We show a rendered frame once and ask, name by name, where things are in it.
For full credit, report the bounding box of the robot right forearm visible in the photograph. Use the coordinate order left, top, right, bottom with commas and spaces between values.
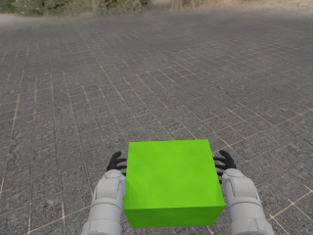
221, 168, 275, 235

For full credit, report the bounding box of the carton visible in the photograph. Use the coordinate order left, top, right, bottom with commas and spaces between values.
123, 139, 226, 228

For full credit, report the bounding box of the left robot hand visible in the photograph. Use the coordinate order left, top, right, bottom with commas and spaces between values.
106, 151, 127, 176

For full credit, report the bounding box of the right robot hand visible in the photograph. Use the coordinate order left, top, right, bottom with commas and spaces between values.
213, 150, 237, 184

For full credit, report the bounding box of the robot left forearm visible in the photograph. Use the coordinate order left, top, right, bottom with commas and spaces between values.
80, 169, 126, 235

